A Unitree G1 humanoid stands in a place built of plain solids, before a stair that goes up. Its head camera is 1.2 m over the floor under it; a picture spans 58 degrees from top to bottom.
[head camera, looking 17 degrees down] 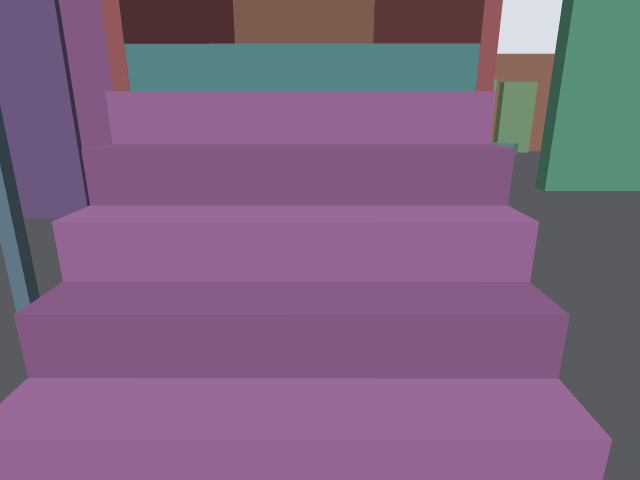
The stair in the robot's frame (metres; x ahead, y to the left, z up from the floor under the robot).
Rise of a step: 0.21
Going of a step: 0.25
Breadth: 1.60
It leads straight ahead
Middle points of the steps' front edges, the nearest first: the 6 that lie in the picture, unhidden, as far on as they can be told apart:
0.87 0.08 0.42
1.12 0.08 0.63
1.37 0.08 0.84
1.62 0.08 1.06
1.87 0.08 1.27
2.12 0.08 1.48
